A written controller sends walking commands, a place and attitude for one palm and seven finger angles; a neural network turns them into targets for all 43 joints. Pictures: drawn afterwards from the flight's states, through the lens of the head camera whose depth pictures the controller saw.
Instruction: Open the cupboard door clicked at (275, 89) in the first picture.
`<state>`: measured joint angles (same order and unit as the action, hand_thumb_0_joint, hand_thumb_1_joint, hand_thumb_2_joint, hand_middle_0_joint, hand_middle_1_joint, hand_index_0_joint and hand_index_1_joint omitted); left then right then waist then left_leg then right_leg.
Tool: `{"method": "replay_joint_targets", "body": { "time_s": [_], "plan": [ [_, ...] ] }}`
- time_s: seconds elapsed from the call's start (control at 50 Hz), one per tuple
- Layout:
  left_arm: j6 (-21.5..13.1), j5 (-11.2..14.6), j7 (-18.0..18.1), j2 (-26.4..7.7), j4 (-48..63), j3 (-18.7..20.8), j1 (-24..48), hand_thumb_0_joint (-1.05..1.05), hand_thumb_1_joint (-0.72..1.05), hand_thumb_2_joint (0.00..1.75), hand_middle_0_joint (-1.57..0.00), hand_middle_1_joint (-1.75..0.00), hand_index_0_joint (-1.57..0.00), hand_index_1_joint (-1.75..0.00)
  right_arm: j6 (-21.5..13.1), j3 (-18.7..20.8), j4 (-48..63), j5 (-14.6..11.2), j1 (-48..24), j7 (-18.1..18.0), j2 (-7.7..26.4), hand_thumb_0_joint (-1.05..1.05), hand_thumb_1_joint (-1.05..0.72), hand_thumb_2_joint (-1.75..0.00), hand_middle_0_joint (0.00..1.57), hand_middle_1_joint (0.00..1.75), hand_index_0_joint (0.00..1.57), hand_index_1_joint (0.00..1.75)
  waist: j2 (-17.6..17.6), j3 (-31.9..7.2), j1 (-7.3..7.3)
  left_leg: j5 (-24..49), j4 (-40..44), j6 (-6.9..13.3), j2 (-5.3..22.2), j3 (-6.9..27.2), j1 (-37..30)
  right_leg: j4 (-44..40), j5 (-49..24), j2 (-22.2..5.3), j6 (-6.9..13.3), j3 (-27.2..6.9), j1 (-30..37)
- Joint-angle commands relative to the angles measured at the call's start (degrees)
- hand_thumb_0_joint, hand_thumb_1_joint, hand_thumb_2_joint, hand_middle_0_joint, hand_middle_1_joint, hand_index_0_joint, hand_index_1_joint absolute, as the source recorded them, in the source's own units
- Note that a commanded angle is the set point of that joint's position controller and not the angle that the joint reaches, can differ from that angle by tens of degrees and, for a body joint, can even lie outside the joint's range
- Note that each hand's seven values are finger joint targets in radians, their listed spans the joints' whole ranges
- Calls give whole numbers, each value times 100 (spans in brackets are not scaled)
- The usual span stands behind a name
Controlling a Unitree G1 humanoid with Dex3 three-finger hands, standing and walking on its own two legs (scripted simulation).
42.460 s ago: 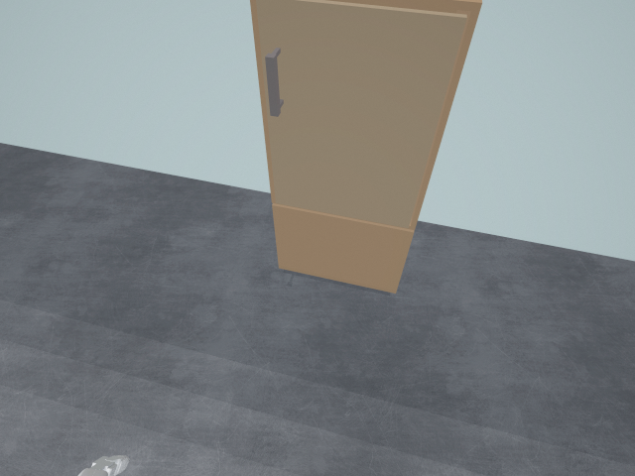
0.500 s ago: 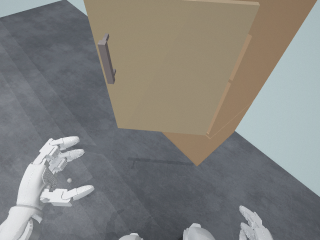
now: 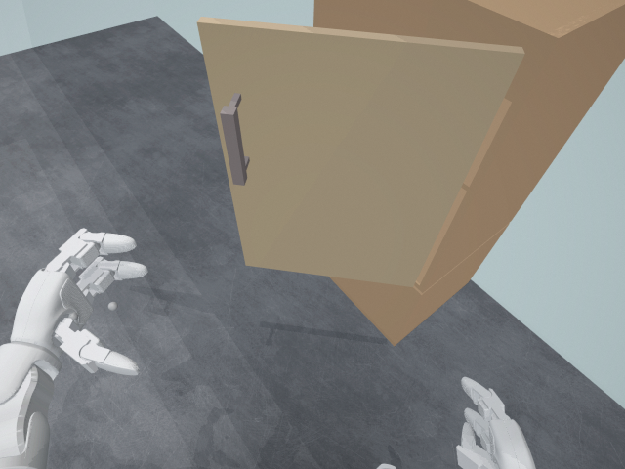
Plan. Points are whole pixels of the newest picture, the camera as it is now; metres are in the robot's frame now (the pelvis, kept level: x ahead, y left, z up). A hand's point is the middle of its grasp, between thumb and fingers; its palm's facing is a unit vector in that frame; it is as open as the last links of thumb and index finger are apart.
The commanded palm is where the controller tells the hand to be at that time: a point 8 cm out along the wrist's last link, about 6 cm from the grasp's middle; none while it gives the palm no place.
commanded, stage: raise the hand with hooked fingers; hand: left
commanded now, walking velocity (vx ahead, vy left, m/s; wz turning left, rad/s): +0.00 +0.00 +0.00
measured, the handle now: (238, 141) +0.58 +0.18 +0.07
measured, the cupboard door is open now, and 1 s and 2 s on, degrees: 44 44 44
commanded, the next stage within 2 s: move the hooked fingers beside the handle in 0.68 s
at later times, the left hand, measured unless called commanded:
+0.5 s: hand (117, 278) +0.29 +0.25 +0.10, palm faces -0.02 -1.00 -0.05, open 14.0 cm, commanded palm +0.26 +0.30 +0.10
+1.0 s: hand (127, 265) +0.31 +0.25 +0.09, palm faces -0.01 -1.00 -0.04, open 14.0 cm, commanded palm +0.30 +0.30 +0.09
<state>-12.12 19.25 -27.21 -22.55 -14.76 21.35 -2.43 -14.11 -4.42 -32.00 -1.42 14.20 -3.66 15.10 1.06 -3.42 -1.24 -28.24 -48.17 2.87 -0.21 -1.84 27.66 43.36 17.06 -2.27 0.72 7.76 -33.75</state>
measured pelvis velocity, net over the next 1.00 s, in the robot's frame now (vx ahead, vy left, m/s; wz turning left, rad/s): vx -0.01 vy -0.02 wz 0.00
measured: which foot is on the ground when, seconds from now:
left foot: down 0.00-1.00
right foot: down 0.00-1.00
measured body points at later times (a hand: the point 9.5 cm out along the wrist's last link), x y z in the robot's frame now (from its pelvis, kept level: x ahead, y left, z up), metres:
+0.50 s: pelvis +0.00 -0.01 +0.01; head +0.04 -0.01 +0.46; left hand +0.29 +0.31 +0.10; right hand +0.14 -0.27 -0.07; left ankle -0.04 +0.08 -0.70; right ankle +0.05 -0.12 -0.70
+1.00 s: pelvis -0.01 -0.02 +0.01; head +0.04 -0.02 +0.45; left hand +0.31 +0.30 +0.10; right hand +0.14 -0.27 -0.08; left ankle -0.04 +0.08 -0.70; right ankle +0.05 -0.12 -0.70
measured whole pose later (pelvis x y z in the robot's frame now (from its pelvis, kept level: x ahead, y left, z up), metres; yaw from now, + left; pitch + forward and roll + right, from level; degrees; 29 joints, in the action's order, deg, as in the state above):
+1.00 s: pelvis -0.01 -0.02 +0.01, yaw +0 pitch +7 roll -1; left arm -13.7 17.9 -31.2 -26.1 -33.9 24.9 14.0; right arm -12.6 -4.0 -34.5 -2.1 15.2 -5.6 17.0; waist 0.9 -1.7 -0.3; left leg -25.2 -44.3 1.3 0.2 -1.9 26.2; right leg 40.9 15.0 -1.6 2.5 7.7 -33.0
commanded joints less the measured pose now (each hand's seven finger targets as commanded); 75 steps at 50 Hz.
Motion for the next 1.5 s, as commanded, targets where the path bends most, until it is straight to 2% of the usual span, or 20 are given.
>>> {"method": "replay_joint_targets", "body": {
  "time_s": [0.0,0.04,0.1,0.14,0.24,0.42,0.52,0.58,0.64,0.68,0.76,0.84,0.94,1.14,1.18,1.22,1.3,1.34,1.42,1.48],
  "plan": [
    [-337,179,-113,-1442,963,679,1396,0,-50,30,-30,-120,-30,-120,-262,458,699,-67,-6,-96,949,0,-90,-90,20,30,20,30,440,-1367,97,2787,1010,-422,92,541,-211,-333,-1274,211,116,-341,1409],
    [-314,176,-173,-1616,846,771,1645,0,-50,30,-30,-120,-30,-120,-233,429,670,-64,18,-101,959,0,-90,-90,20,30,20,30,611,-1383,84,2927,1065,-438,90,549,-331,-367,-1311,230,142,-351,1450],
    [-252,207,-237,-1690,425,903,1705,0,-50,30,-30,-120,-30,-120,-204,434,650,-75,27,-121,983,0,-90,-90,20,30,20,30,277,-1297,83,2738,1147,-395,83,531,-199,-467,-1280,219,126,-360,1540],
    [-240,215,-345,-1880,367,975,2039,0,-50,30,-30,-120,-30,-120,-169,419,639,-79,20,-125,1009,0,-90,-90,20,30,20,30,419,-1306,73,2739,1188,-387,67,500,-232,-503,-1312,223,151,-397,1629],
    [-192,263,-514,-1581,-16,780,1765,0,-50,30,-30,-120,-30,-120,-163,456,694,-93,69,-76,1018,0,-90,-90,20,30,20,30,246,-1274,48,2687,1231,-334,48,437,-215,-582,-1322,209,144,-432,1658],
    [-471,209,-236,-2004,440,1190,1862,0,-50,30,-30,-120,-30,-120,-171,500,705,-26,128,-57,1010,0,-90,-90,20,30,20,30,380,-1487,11,2692,1225,-300,43,362,-240,-578,-1465,191,146,-524,1873],
    [-446,185,-259,-1810,244,967,2014,0,-50,30,-30,-120,-30,-120,-153,471,693,-65,47,-114,1000,0,-90,-90,20,30,20,30,381,-1121,110,2020,1302,-229,21,336,-62,-721,-967,171,138,-576,1720],
    [-460,185,-298,-1782,245,962,1971,0,-50,30,-30,-120,-30,-120,-173,474,693,-86,32,-138,982,0,-90,-90,20,30,20,30,350,-1302,101,1951,1303,-198,0,312,-66,-756,-944,146,110,-624,1845],
    [-427,242,-343,-1725,-9,951,1917,0,-50,30,-30,-120,-30,-120,-158,448,666,-94,22,-147,976,0,-90,-90,20,30,20,30,71,-1114,132,1839,1277,-185,7,289,80,-792,-887,150,97,-658,1823],
    [-479,220,-355,-1746,179,916,2066,0,-50,30,-30,-120,-30,-120,-178,454,664,-102,-20,-155,975,0,-90,-90,20,30,20,30,379,-1247,110,1839,1281,-195,-3,299,3,-777,-868,132,103,-667,1830],
    [-453,203,-341,-1716,46,898,1971,0,-50,30,-30,-120,-30,-120,-193,442,665,-102,-4,-164,961,0,-90,-90,20,30,20,30,152,-1184,115,1848,1285,-186,-3,312,43,-778,-891,137,91,-651,1841],
    [-482,131,-325,-2029,-283,992,2904,0,-50,30,-30,-120,-30,-120,-141,421,544,-101,19,-235,1006,0,-90,-90,20,30,20,30,193,-1064,238,1546,1221,-183,-8,286,206,-816,-545,121,86,-757,1703],
    [-574,14,-423,-1882,-764,620,3656,0,-50,30,-30,-120,-30,-120,-122,414,443,-108,155,-275,1013,0,-90,-90,20,30,20,30,341,-1334,347,1661,1172,-188,-9,299,83,-704,-734,128,99,-726,1606],
    [-606,-105,-459,-2679,-1792,1266,3839,0,-50,30,-30,-120,-30,-120,146,460,497,-47,509,-107,1130,0,-90,-90,20,30,20,30,173,-1751,181,2132,1026,-199,-13,217,610,-448,-1445,124,121,-806,1957],
    [-656,-130,-475,-2573,-1779,1153,3994,0,-50,30,-30,-120,-30,-120,194,483,522,-52,555,-83,1121,0,-90,-90,20,30,20,30,384,-1785,222,2163,1025,-205,-10,195,548,-438,-1482,129,117,-789,1840],
    [-700,-100,-483,-2655,-1821,1196,4110,0,-50,30,-30,-120,-30,-120,248,495,542,-34,643,-69,1160,0,-90,-90,20,30,20,30,124,-1874,267,2186,987,-184,8,211,578,-402,-1533,168,122,-796,1889],
    [-762,-129,-506,-2565,-1911,1070,4420,0,-50,30,-30,-120,-30,-120,338,521,469,-55,744,-70,1161,0,-90,-90,20,30,20,30,368,-1884,370,2056,1018,-178,1,205,509,-466,-1363,177,87,-787,1645],
    [-772,-145,-529,-2612,-1984,1050,4686,0,-50,30,-30,-120,-30,-120,396,541,422,-48,854,-79,1182,0,-90,-90,20,30,20,30,247,-1982,410,2179,1008,-172,17,230,426,-428,-1489,203,93,-759,1647],
    [-797,-227,-494,-2502,-2068,862,4908,0,-50,30,-30,-120,-30,-120,482,535,392,-37,910,-69,1165,0,-90,-90,20,30,20,30,604,-1943,444,2419,1001,-214,32,260,250,-404,-1548,224,132,-702,1410],
    [-834,-309,-406,-2537,-2303,841,5188,0,-50,30,-30,-120,-30,-120,557,543,343,-37,998,-67,1184,0,-90,-90,20,30,20,30,387,-1971,482,2391,1024,-234,48,333,259,-395,-1423,234,110,-643,1304]
  ]
}}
